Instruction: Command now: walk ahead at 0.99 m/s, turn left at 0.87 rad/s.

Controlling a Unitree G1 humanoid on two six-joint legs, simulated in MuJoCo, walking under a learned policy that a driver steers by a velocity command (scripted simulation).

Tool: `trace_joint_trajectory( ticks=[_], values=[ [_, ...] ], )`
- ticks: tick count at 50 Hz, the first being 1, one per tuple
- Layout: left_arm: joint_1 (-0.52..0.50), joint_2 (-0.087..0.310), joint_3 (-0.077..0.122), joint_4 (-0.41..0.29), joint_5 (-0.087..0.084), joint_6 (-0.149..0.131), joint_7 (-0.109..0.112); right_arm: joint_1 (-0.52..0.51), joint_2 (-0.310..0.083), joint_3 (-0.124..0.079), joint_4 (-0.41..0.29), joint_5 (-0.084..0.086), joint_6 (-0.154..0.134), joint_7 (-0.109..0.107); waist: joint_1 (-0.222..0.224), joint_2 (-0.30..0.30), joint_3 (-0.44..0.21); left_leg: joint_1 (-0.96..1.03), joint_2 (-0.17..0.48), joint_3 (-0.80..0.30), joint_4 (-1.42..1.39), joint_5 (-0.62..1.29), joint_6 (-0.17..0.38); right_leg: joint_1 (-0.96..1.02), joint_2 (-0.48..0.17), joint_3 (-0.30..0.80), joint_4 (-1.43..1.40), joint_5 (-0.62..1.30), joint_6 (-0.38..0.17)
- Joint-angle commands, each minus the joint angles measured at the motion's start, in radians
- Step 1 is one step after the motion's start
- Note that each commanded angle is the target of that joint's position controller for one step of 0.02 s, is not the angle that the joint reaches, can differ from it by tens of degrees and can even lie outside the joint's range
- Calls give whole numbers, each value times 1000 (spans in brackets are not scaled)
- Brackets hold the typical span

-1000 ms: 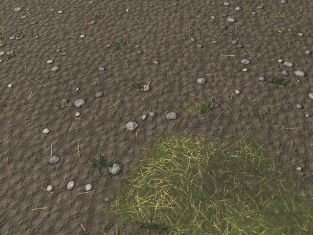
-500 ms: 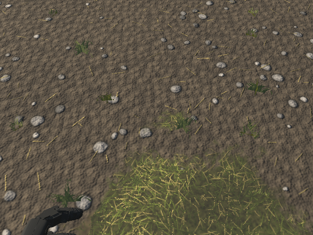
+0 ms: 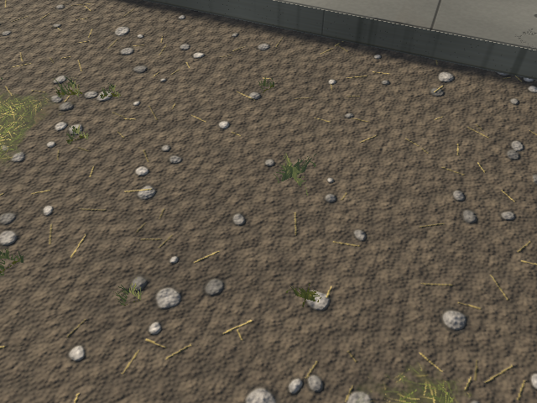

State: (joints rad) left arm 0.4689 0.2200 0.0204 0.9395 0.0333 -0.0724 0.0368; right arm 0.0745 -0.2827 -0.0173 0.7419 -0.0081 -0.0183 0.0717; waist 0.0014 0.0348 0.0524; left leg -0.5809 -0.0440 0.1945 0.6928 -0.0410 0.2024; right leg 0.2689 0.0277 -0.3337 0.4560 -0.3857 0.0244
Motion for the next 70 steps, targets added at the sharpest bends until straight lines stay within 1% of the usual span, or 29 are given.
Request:
trace_joint_trajectory(
  ticks=[1,2,3,5,11,17,21,22,23,24,26,29,39,43,44,45,46,49,51,52,53,58,62,63,64,65,66,68,70],
  values=[
    [-299,204,56,-150,6,6,-16,526,-224,-114,119,35,18,-51,-312,104,-122,744,6,-227,-111,-163,103,-633,-20,109,1045,332,-44],
    [-185,93,20,-268,3,-25,-26,385,-331,-122,79,-11,27,-47,-80,236,-170,919,192,-724,-140,-23,285,-1049,60,258,1316,-106,12],
    [-223,121,7,-308,3,-55,-26,370,-327,-132,40,-13,25,-53,-127,88,-287,976,300,-1012,-373,-348,362,-1164,24,438,1301,-74,-1],
    [-289,163,7,-306,9,-71,-32,328,-181,-99,67,-19,7,-70,-30,-149,-36,631,263,-920,-501,-433,229,-1106,-85,452,1024,33,-13],
    [-450,115,-29,-372,32,12,-54,286,-183,-88,41,1,-66,-70,6,-105,76,154,41,-573,-546,-113,140,-827,-155,357,500,207,65],
    [-560,132,-30,-428,-7,-2,-53,352,-213,-112,45,11,-59,-59,-91,21,-15,389,48,-582,-420,249,21,-665,-58,346,91,466,19],
    [1,311,54,-297,3,-20,-1,220,-231,-112,4,-6,-76,-57,214,-18,-326,267,-16,-528,279,363,-62,-27,-122,437,114,76,-34],
    [128,373,69,-269,44,-22,12,215,-40,-63,-44,3,-84,-64,202,-285,-400,-8,-106,-431,610,-475,-65,180,-410,796,16,-286,-52],
    [-22,408,84,-288,41,-14,-2,334,-46,-41,-97,40,-75,-62,57,-500,-472,-185,-92,-360,762,-455,-71,161,-536,1327,-226,-472,-148],
    [-165,274,67,-322,32,-6,-9,248,-129,-49,-53,6,-49,-69,62,-250,-282,-232,3,-324,776,-322,-72,-6,-461,1163,-238,-571,-151],
    [-193,180,44,-287,27,-1,-17,157,-140,-56,-60,-18,-28,-39,50,-71,-125,-185,73,-285,680,-233,-96,-219,-364,793,-209,-172,-120],
    [-87,114,26,-175,-1,-26,-29,73,-57,-31,-122,-31,8,-2,26,-122,-36,-213,136,-279,651,-206,-104,-311,-296,522,-241,111,-76],
    [5,222,37,-88,5,-57,-32,-174,-44,17,-218,-35,1,27,-2,-86,94,25,17,-36,84,3,-28,-318,-259,87,-339,1089,-59],
    [-41,325,47,-86,-10,-7,-11,340,-185,-50,-42,-50,-13,-31,-286,-150,-189,700,-45,-160,-127,-163,45,-415,-285,111,418,1321,-115],
    [14,184,23,-113,3,-6,-29,356,-271,-73,-21,-58,-13,-54,-181,60,-289,940,218,-434,-85,-301,37,-677,-148,157,831,171,-109],
    [88,150,15,-165,-59,-12,-33,347,-311,-82,-59,-60,-18,-61,-127,163,-498,1117,484,-953,-250,-374,125,-943,-12,373,1137,-122,-106],
    [-84,227,34,-186,-59,-17,-22,329,-251,-83,-46,-45,-24,-71,-167,-40,-353,960,428,-835,-335,-174,78,-1010,-53,436,1117,32,-108],
    [-17,127,21,-116,-37,15,-31,192,-105,-40,4,-34,-74,-70,14,-109,-35,498,324,-400,-373,478,11,-841,-129,403,889,72,-72],
    [33,106,28,-100,-17,55,-41,192,-57,-25,16,-11,-92,-62,59,-7,-39,412,319,-277,-392,660,-12,-766,-130,384,811,64,-51],
    [-27,125,53,-117,-110,42,-25,81,-17,-30,-16,11,-107,-56,50,47,-53,450,283,-241,-415,570,-33,-822,-161,438,796,82,-33],
    [-79,127,53,-136,-114,35,-22,39,-40,-34,-22,12,-112,-64,60,42,-47,428,260,-197,-444,537,-55,-840,-158,416,740,131,-29],
    [-217,57,35,-205,-48,-2,-72,80,-114,-47,-17,11,-78,-146,7,18,-49,394,134,41,-354,611,-139,-698,-14,185,224,573,-3],
    [28,208,99,-204,-52,39,-98,5,-169,-66,-62,39,-42,-155,155,108,-201,433,210,7,7,821,-182,-405,56,198,193,455,-98],
    [166,258,122,-175,-49,51,-82,-62,-144,-59,-79,45,-42,-137,250,21,-220,346,173,-2,272,587,-201,-247,33,258,100,543,-144],
    [131,257,114,-157,-52,56,-62,-50,-21,-30,-85,14,-47,-98,187,-259,-104,163,-6,-15,605,-476,-233,-207,-43,393,42,914,-175],
    [-37,298,96,-251,12,27,-57,183,43,-13,-98,1,-53,-73,-19,-387,-200,-79,-114,-212,922,-686,-280,-99,-224,841,123,1282,-390],
    [-121,339,112,-341,24,13,-67,242,-86,-23,-108,6,-62,-62,11,-267,-421,-102,-100,-381,974,-593,-268,-40,-350,1099,-58,937,-506],
    [-263,259,100,-398,-48,24,-65,68,-165,-50,-137,6,-47,-79,-22,48,-203,-128,-23,-372,792,-441,-236,-303,-260,1017,-168,358,-408],
    [-281,238,95,-409,-56,34,-47,28,-145,-51,-150,-7,-18,-93,-42,46,-141,-46,7,-377,625,-403,-246,-473,-184,917,-176,374,-352]
  ],
)
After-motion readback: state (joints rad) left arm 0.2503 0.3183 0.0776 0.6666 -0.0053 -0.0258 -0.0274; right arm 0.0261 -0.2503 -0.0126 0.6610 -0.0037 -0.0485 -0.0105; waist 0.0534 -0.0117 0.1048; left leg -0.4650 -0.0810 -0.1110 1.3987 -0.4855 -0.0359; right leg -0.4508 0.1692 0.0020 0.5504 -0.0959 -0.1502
